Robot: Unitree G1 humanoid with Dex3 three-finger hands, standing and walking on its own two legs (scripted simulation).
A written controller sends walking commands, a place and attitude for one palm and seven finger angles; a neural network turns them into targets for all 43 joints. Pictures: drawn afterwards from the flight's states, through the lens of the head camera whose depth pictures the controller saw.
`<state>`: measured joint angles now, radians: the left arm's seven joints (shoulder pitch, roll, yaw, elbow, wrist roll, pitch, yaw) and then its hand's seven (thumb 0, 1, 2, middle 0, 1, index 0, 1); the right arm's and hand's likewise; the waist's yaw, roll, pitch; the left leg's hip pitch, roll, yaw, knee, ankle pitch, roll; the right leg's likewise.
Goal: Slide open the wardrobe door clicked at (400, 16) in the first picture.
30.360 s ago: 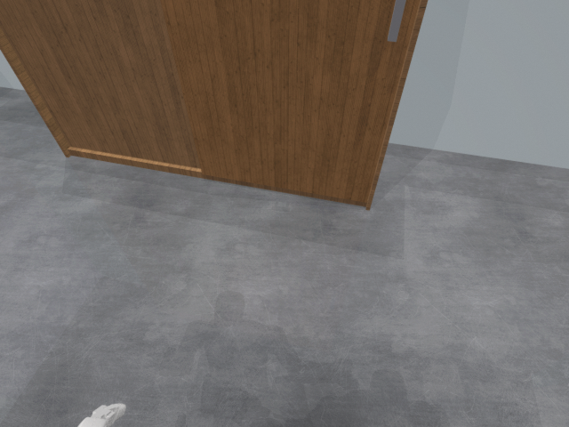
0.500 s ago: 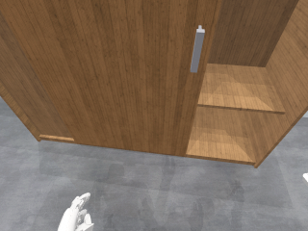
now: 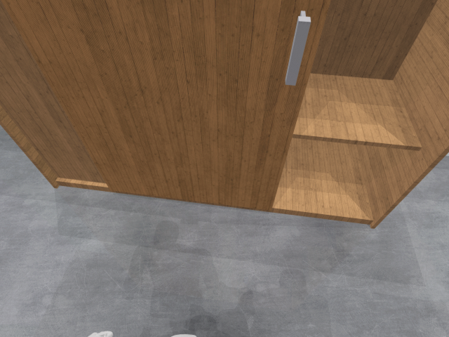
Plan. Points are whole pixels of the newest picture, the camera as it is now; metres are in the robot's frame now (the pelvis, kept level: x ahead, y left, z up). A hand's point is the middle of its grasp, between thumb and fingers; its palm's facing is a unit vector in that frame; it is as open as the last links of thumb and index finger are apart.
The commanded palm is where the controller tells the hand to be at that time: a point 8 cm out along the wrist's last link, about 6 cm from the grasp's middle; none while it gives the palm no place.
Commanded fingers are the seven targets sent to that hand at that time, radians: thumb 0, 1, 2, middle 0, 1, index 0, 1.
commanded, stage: let the arm hang, fingers relaxed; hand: right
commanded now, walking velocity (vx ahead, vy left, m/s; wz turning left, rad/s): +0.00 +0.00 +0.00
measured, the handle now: (296, 49) +0.74 -0.11 +0.13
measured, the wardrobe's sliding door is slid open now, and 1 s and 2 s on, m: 0.50 0.50 0.50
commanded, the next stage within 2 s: look to check the result in 0.78 s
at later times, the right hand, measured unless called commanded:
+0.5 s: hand out of the picture +0.10 -0.24 -0.14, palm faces -0.01 +0.95 -0.32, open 7.4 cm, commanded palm none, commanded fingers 0.00 -0.90 -0.90 0.20 0.30 0.20 0.30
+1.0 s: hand out of the picture +0.12 -0.24 -0.14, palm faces -0.03 +0.95 -0.30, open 7.4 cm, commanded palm none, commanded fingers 0.00 -0.90 -0.90 0.20 0.30 0.20 0.30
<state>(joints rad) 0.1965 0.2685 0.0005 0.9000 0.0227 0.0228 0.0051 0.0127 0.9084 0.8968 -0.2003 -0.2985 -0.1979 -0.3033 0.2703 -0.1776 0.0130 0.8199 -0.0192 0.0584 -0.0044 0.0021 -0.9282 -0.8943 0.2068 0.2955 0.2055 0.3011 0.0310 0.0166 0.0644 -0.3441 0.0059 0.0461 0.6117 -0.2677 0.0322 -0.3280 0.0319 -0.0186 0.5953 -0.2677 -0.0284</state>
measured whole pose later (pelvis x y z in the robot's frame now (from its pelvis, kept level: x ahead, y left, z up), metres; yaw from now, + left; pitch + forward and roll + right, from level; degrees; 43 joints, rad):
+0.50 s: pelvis +0.02 -0.01 +0.02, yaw +0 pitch -1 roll +0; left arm 0.18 0.26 0.00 1.10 0.02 0.00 0.02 0.01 0.91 0.90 -0.20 -0.30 -0.20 -0.30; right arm 0.14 -0.29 -0.02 1.11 -0.01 -0.01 -0.01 0.00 -0.90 -0.90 0.20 0.30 0.20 0.30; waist 0.01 -0.02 0.02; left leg -0.20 0.00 0.04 0.39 -0.18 0.02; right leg -0.19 0.03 -0.02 0.39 -0.20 -0.04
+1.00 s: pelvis +0.05 +0.00 +0.02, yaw +0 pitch +0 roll +0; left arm 0.10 0.32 -0.01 1.12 0.01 -0.01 0.02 0.01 0.91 0.90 -0.20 -0.30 -0.20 -0.30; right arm 0.12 -0.30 -0.01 1.13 -0.01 -0.01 0.00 0.00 -0.90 -0.90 0.20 0.30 0.20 0.30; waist 0.01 0.01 0.04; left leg -0.13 -0.01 0.04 0.32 -0.19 0.02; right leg -0.11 0.03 -0.02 0.31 -0.20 -0.03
